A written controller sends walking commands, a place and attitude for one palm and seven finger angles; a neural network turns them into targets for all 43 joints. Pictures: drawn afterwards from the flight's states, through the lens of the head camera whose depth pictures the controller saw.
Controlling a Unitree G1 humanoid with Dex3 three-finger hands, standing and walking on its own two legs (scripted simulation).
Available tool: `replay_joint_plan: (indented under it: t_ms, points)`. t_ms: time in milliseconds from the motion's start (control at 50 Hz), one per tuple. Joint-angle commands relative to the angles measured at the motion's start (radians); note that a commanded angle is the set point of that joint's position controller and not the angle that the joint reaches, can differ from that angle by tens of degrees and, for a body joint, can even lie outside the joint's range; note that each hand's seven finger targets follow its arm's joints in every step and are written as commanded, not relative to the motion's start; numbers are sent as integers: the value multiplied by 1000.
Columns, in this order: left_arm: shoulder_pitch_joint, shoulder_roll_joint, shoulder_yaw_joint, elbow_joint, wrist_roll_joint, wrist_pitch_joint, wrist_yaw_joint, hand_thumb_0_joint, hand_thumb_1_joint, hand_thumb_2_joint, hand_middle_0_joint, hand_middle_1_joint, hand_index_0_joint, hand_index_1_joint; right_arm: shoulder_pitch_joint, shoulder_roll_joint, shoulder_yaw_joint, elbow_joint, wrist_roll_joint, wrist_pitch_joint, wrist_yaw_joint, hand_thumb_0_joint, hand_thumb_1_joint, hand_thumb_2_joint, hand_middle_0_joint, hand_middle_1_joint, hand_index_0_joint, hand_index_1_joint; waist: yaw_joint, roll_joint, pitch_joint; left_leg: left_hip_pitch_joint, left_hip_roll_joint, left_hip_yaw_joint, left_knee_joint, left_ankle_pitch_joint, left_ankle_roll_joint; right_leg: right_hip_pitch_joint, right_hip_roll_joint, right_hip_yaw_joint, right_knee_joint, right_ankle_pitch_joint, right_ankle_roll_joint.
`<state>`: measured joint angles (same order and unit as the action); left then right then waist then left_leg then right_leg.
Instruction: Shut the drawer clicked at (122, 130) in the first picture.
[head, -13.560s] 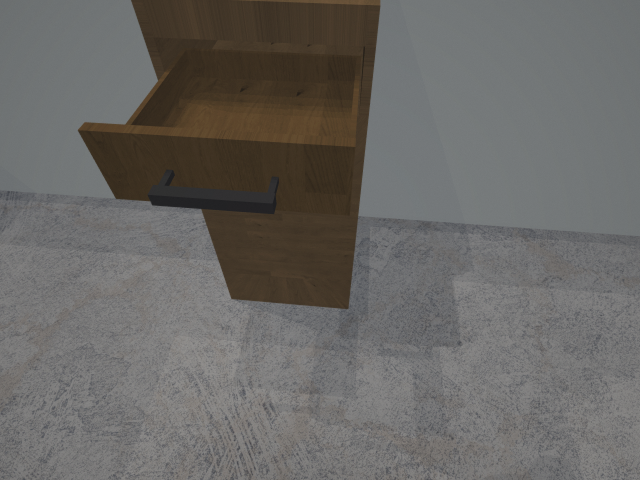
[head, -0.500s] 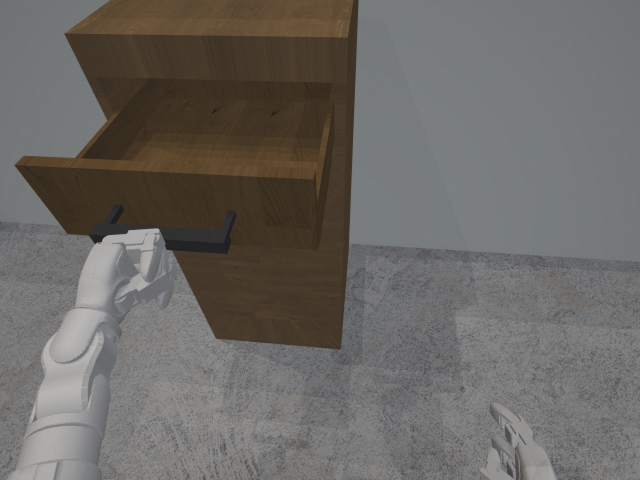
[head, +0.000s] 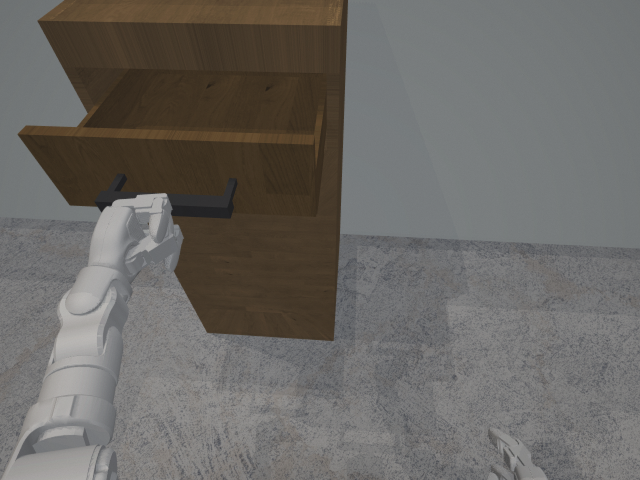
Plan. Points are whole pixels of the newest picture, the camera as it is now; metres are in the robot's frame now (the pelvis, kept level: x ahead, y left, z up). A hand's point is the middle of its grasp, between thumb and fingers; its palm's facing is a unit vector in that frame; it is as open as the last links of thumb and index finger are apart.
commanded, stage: push the drawer shut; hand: left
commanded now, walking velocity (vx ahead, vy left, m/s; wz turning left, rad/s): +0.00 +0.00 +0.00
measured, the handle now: (170, 193) +0.45 +0.22 +0.11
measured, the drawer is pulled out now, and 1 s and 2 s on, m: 0.17 0.05 0.00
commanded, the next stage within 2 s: pull the fist back off the drawer in 1.70 s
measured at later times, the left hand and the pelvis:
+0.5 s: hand (185, 206) +0.43 +0.20 +0.11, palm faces -0.03 -1.00 -0.03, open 3.2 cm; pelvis +0.00 +0.01 +0.00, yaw +0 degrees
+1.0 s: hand (199, 176) +0.49 +0.19 +0.11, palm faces -0.03 -1.00 -0.02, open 3.3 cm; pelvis +0.01 +0.01 -0.01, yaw -1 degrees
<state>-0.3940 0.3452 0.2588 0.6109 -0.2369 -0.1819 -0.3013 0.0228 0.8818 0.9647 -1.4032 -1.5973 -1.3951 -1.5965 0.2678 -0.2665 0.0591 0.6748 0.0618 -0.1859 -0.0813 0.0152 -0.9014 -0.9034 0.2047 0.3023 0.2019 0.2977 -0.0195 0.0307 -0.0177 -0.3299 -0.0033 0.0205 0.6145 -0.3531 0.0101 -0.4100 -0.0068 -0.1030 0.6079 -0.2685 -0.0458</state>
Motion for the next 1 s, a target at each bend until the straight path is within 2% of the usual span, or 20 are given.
replay_joint_plan:
  t_ms: [0, 20, 80, 120, 140, 180, 300, 420, 440, 480, 560, 600, 620, 680, 700, 800, 860, 900, 940, 980]
  points:
    - [-486, 191, 44, -204, -21, -76, 1, 0, 900, 900, -1400, -1600, -1400, -1600, -15, -136, -54, -128, -2, -40, -1, 0, -900, -900, 200, 300, 200, 300, -37, 17, -277, -5, -1, -36, -88, 195, 11, 182, -14, 99, -65, 197, 18]
    - [-478, 227, 73, -172, -19, -74, 4, 0, 900, 900, -1400, -1600, -1400, -1600, -4, -143, -55, -125, -5, -35, -1, 0, -900, -900, 200, 300, 200, 300, -36, -26, -279, -24, 2, -38, -83, 193, 15, 190, -11, 102, -62, 192, 20]
    - [-524, 201, 47, -173, -14, -83, 4, 0, 900, 900, -1400, -1600, -1400, -1600, 7, -138, -59, -123, -4, -25, 3, 0, -900, -900, 200, 300, 200, 300, -45, 16, -299, -5, -1, -32, -81, 207, 13, 181, -10, 100, -60, 215, 20]
    - [-549, 211, 44, -129, -8, -82, 8, 0, 900, 900, -1400, -1600, -1400, -1600, 18, -144, -56, -116, -5, -16, 3, 0, -900, -900, 200, 300, 200, 300, -55, -18, -277, -23, 2, -36, -78, 197, 17, 165, -7, 99, -61, 203, 21]
    - [-596, 203, 33, -143, -7, -89, 7, 0, 900, 900, -1400, -1600, -1400, -1600, 21, -142, -57, -114, -3, -15, 4, 0, -900, -900, 200, 300, 200, 300, -59, 9, -287, -15, 1, -37, -81, 190, 15, 160, -8, 100, -62, 196, 21]
    - [-583, 217, 49, -109, -2, -91, 12, 0, 900, 900, -1400, -1600, -1400, -1600, 33, -145, -61, -112, -6, -9, 6, 0, -900, -900, 200, 300, 200, 300, -52, 7, -307, -13, 0, -37, -77, 208, 14, 167, -7, 98, -54, 216, 18]
    - [-700, 210, 30, -15, 13, -110, 17, 0, 900, 900, -1400, -1600, -1400, -1600, 64, -149, -63, -93, -8, 10, 8, 0, -900, -900, 200, 300, 200, 300, -75, 2, -316, -15, 0, -42, -66, 200, 15, 131, -3, 93, -48, 203, 18]
    - [-776, 279, 70, 87, 24, -138, 8, 0, 900, 900, -1400, -1600, -1400, -1600, 96, -159, -59, -80, -13, 29, 12, 0, -900, -900, 200, 300, 200, 300, -82, -9, -318, -58, 1, -43, -55, 187, 18, 132, 0, 100, -39, 198, 17]
    - [-798, 254, 50, 95, 22, -142, 4, 0, 900, 900, -1400, -1600, -1400, -1600, 93, -154, -58, -82, -11, 30, 13, 0, -900, -900, 200, 300, 200, 300, -89, 27, -319, -55, -1, -36, -54, 180, 17, 119, 0, 104, -40, 193, 18]
    - [-825, 297, 84, 140, 24, -151, 4, 0, 900, 900, -1400, -1600, -1400, -1600, 112, -163, -61, -71, -14, 35, 13, 0, -900, -900, 200, 300, 200, 300, -92, -16, -321, -78, 1, -40, -49, 163, 18, 118, 1, 105, -39, 179, 20]
    - [-885, 309, 83, 169, 30, -163, -8, 0, 900, 900, -1400, -1600, -1400, -1600, 137, -165, -63, -70, -16, 41, 16, 0, -900, -900, 200, 300, 200, 300, -103, 0, -360, -83, 1, -41, -37, 186, 18, 116, 5, 106, -24, 205, 21]
    - [-888, 314, 91, 188, 35, -168, -8, 0, 900, 900, -1400, -1600, -1400, -1600, 148, -164, -63, -68, -20, 45, 18, 0, -900, -900, 200, 300, 200, 300, -99, 44, -374, -76, 0, -38, -31, 203, 15, 108, 5, 105, -18, 219, 19]
    - [-891, 318, 93, 194, 36, -170, -8, 0, 900, 900, -1400, -1600, -1400, -1600, 158, -168, -65, -67, -22, 48, 19, 0, -900, -900, 200, 300, 200, 300, -103, 12, -385, -73, 2, -43, -25, 227, 18, 111, 10, 102, -11, 240, 18]
    - [-914, 294, 77, 217, 37, -171, -7, 0, 900, 900, -1400, -1600, -1400, -1600, 170, -166, -68, -63, -22, 55, 25, 0, -900, -900, 200, 300, 200, 300, -115, 29, -377, -75, 4, -39, -22, 218, 17, 80, 12, 101, -14, 230, 22]
    - [-910, 328, 103, 245, 41, -170, -2, 0, 900, 900, -1400, -1600, -1400, -1600, 179, -173, -71, -56, -22, 60, 24, 0, -900, -900, 200, 300, 200, 300, -114, -11, -364, -101, 7, -41, -22, 199, 18, 80, 12, 100, -17, 214, 23]
    - [-970, 319, 86, 224, 62, -185, 6, 0, 900, 900, -1400, -1600, -1400, -1600, 203, -169, -75, -54, -30, 73, 32, 0, -900, -900, 200, 300, 200, 300, -121, 82, -422, -46, 8, -44, -8, 262, 14, 54, 17, 98, -2, 246, 20]
    - [-994, 323, 89, 253, 68, -186, 13, 0, 900, 900, -1400, -1600, -1400, -1600, 225, -172, -78, -46, -33, 83, 35, 0, -900, -900, 200, 300, 200, 300, -133, 35, -419, -53, 12, -51, -5, 272, 16, 41, 23, 92, -1, 248, 22]
    - [-1021, 312, 81, 271, 72, -185, 20, 0, 900, 900, -1400, -1600, -1400, -1600, 230, -172, -76, -42, -35, 86, 38, 0, -900, -900, 200, 300, 200, 300, -141, 46, -399, -66, 11, -49, -4, 252, 16, 27, 23, 94, -4, 232, 23]
    - [-1031, 377, 129, 279, 83, -188, 29, 0, 900, 900, -1400, -1600, -1400, -1600, 245, -179, -79, -40, -38, 93, 38, 0, -900, -900, 200, 300, 200, 300, -136, 33, -433, -71, 10, -48, 2, 270, 19, 49, 24, 97, 1, 251, 22]
    - [-1056, 366, 112, 314, 93, -186, 26, 0, 900, 900, -1400, -1600, -1400, -1600, 249, -176, -75, -35, -39, 98, 38, 0, -900, -900, 200, 300, 200, 300, -149, 35, -402, -93, 10, -48, 2, 251, 18, 32, 24, 96, 0, 239, 23]
